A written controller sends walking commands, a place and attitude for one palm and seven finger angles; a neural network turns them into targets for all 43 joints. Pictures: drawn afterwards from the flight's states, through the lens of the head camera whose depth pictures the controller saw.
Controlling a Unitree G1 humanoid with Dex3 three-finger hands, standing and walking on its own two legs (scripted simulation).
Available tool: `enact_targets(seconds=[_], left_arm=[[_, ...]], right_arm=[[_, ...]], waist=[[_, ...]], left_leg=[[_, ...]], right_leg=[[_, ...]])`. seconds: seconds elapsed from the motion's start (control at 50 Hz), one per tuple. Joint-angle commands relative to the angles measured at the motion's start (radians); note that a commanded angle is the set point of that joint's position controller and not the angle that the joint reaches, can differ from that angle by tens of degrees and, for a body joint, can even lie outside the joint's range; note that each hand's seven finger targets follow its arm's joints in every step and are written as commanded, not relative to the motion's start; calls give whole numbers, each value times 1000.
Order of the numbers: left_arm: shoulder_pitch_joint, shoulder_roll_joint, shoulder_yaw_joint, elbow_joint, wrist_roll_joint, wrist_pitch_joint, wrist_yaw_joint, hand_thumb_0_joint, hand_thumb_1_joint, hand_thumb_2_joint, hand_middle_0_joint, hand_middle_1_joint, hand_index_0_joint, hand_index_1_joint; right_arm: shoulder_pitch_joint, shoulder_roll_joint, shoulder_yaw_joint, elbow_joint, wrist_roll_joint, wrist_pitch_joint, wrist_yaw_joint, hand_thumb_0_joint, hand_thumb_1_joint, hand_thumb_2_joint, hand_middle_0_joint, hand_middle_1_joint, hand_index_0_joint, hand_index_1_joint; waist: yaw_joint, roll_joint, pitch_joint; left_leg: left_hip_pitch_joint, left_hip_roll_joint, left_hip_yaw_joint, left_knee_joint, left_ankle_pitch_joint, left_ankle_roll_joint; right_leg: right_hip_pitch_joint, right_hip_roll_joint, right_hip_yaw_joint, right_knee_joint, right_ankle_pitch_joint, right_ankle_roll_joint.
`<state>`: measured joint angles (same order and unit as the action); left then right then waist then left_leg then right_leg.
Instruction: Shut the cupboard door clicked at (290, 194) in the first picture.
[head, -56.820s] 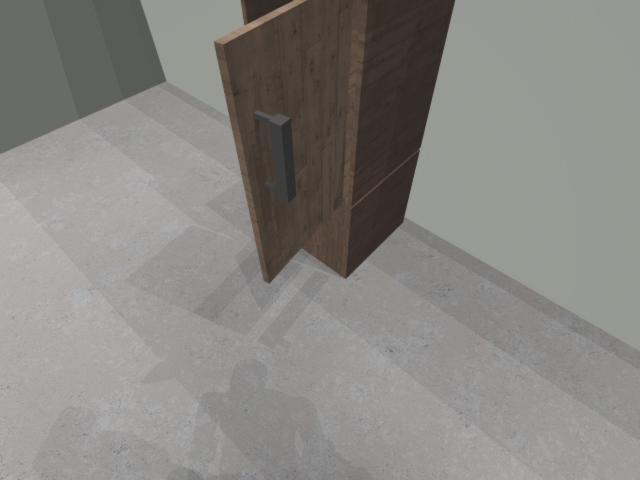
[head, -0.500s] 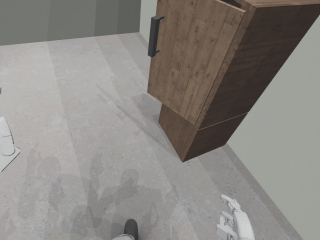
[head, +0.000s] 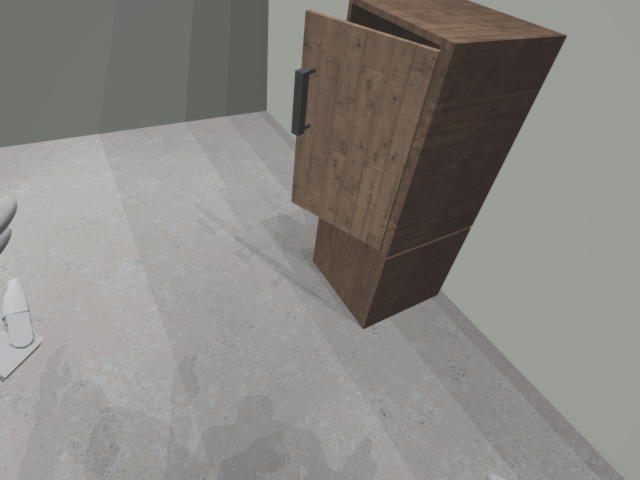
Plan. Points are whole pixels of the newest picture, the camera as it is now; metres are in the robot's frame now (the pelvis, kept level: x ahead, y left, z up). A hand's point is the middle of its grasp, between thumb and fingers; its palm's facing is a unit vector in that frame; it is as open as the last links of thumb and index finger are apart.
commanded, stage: stop stepping back and stand still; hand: left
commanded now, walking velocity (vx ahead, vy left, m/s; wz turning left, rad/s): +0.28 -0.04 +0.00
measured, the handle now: (304, 101) +1.04 +0.11 +0.03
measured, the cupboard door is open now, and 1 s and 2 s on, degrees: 24 24 24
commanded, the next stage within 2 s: let the arm hang, fingers relaxed in 0.34 s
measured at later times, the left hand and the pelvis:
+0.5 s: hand (45, 369) +0.18 +0.29 +0.11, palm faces +0.38 -0.76 -0.52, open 7.4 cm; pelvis -0.02 +0.02 -0.02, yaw +3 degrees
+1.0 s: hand out of the picture +0.01 +0.23 -0.17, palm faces +0.05 -0.97 -0.23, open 7.2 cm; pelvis +0.01 +0.03 +0.00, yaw +2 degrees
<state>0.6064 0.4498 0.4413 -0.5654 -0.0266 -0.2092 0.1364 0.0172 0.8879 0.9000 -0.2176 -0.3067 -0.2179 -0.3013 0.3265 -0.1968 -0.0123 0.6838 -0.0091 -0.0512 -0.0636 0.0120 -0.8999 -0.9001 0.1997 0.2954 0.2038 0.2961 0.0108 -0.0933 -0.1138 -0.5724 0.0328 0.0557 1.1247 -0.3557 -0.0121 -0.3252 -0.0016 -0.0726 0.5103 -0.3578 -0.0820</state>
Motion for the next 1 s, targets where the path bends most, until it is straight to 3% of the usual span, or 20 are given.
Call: enact_targets(seconds=[0.0,0.04,0.06,0.08,0.1,0.12,0.14,0.2,0.26,0.36,0.4,0.42,0.44,0.54,0.58,0.62,0.66,0.72,0.86,0.98], left_arm=[[-327,173,92,-66,13,-39,64,0,900,900,-200,-300,-200,-300],[-330,144,53,-85,4,-38,76,0,900,900,-200,-300,-200,-300],[-284,120,40,-93,-3,-37,73,0,900,900,-200,-300,-200,-300],[-296,120,30,-163,7,-45,70,0,900,900,-200,-300,-200,-300],[-308,163,61,-178,17,-58,58,0,900,900,-200,-300,-200,-300],[-206,187,128,-115,28,-52,47,0,900,900,-200,-300,-200,-300],[-162,173,109,-123,7,-53,32,0,900,900,-200,-300,-200,-300],[-171,154,100,-185,20,-58,26,0,900,900,-200,-300,-200,-300],[-156,184,123,-199,17,-53,31,0,900,900,-200,-300,-200,-300],[-151,157,112,-123,7,-21,52,0,900,900,-200,-300,-200,-300],[-145,157,110,-84,6,-10,63,0,900,900,-200,-300,-200,-300],[-18,-115,-301,624,87,128,-94,0,900,900,-200,-300,-200,-300],[-23,-93,-298,668,76,177,-126,0,900,900,-200,-300,-200,-300],[-256,-89,-351,832,58,200,-114,0,900,900,-200,-300,-200,-300],[-307,-80,-369,958,50,204,-117,0,900,900,-200,-300,-200,-300],[-319,-96,-384,1068,42,209,-124,0,900,900,-200,-300,-200,-300],[-312,-122,-398,1163,43,219,-125,0,900,900,-200,-300,-200,-300],[-273,-160,-382,1312,47,219,-125,0,900,900,-200,-300,-200,-300],[-277,-159,-410,1498,36,188,-116,0,900,900,-200,-300,-200,-300],[-250,-181,-422,1599,35,198,-106,0,900,900,-200,-300,-200,-300]], right_arm=[[-152,-121,-45,-153,-9,-91,-44,0,-900,-900,200,300,200,300],[-129,-125,-41,-160,-9,-116,-58,0,-900,-900,200,300,200,300],[-118,-155,-51,-180,-1,-126,-59,0,-900,-900,200,300,200,300],[-149,-170,-51,-204,4,-120,-46,0,-900,-900,200,300,200,300],[-181,-158,-41,-212,7,-116,-34,0,-900,-900,200,300,200,300],[-201,-165,-72,-210,17,-103,-24,0,-900,-900,200,300,200,300],[-172,-143,-56,-204,11,-96,-5,0,-900,-900,200,300,200,300],[-207,-118,-48,-198,12,-82,17,0,-900,-900,200,300,200,300],[-191,-119,-39,-190,6,-68,8,0,-900,-900,200,300,200,300],[-172,-115,-29,-193,2,-51,-12,0,-900,-900,200,300,200,300],[-162,-106,-31,-181,10,-45,-9,0,-900,-900,200,300,200,300],[-169,-150,-36,-96,9,-71,77,0,-900,-900,200,300,200,300],[-155,-84,-13,-143,15,-16,77,0,-900,-900,200,300,200,300],[-94,-104,-18,-92,-11,51,74,0,-900,-900,200,300,200,300],[-72,-104,-19,-45,-20,64,76,0,-900,-900,200,300,200,300],[-67,-145,-20,2,-25,59,73,0,-900,-900,200,300,200,300],[-112,-195,-18,34,-29,56,66,0,-900,-900,200,300,200,300],[-136,-131,-13,98,-28,57,52,0,-900,-900,200,300,200,300],[-27,-100,-9,229,-7,41,33,0,-900,-900,200,300,200,300],[-12,-86,-2,319,-4,46,29,0,-900,-900,200,300,200,300]], waist=[[-37,-14,20],[-55,95,-25],[-61,282,11],[-48,503,74],[-55,376,150],[-17,205,107],[-40,219,128],[-30,235,215],[-27,328,189],[-27,296,77],[-27,109,15],[-7,-18,38],[6,-43,-8],[-32,-269,42],[-49,-231,56],[-51,-39,50],[-25,191,91],[-9,374,166],[-29,127,13],[-22,70,116]], left_leg=[[245,13,80,-413,-94,40],[430,-34,108,-678,-74,50],[502,79,-98,-836,-189,100],[556,307,-426,-890,-318,162],[402,398,-546,-968,-328,216],[377,363,-365,-908,-94,198],[305,349,-435,-932,-240,200],[167,324,-313,-973,-317,183],[126,266,-171,-949,-289,144],[153,186,-55,-733,-213,93],[33,102,-1,-429,-91,64],[-134,44,49,-190,-61,-4],[-119,50,-64,-196,-303,-5],[108,-28,30,-346,-90,-4],[245,-32,31,-472,63,-3],[386,44,-86,-568,343,30],[294,132,-189,-675,208,74],[200,89,-144,-766,-3,49],[439,94,-64,-663,488,31],[435,97,-50,-730,425,37]], right_leg=[[-59,-216,197,-217,-288,-56],[-42,-127,118,-32,-266,-9],[-166,-45,71,224,-190,36],[-409,19,-11,473,-161,80],[-436,-19,82,607,-77,77],[-369,-17,71,671,2,88],[-385,-39,70,671,27,87],[-300,-71,64,555,114,85],[-104,-13,-18,308,81,79],[182,57,-88,-27,12,75],[330,-103,169,-111,16,-13],[323,-402,264,-16,723,-73],[340,-416,292,56,1085,-128],[196,-249,86,59,932,-59],[126,-210,56,32,693,-9],[5,-153,39,40,260,56],[45,-78,31,11,-14,83],[107,-81,47,-73,16,60],[213,-126,46,-134,418,49],[186,-119,41,-168,320,60]])
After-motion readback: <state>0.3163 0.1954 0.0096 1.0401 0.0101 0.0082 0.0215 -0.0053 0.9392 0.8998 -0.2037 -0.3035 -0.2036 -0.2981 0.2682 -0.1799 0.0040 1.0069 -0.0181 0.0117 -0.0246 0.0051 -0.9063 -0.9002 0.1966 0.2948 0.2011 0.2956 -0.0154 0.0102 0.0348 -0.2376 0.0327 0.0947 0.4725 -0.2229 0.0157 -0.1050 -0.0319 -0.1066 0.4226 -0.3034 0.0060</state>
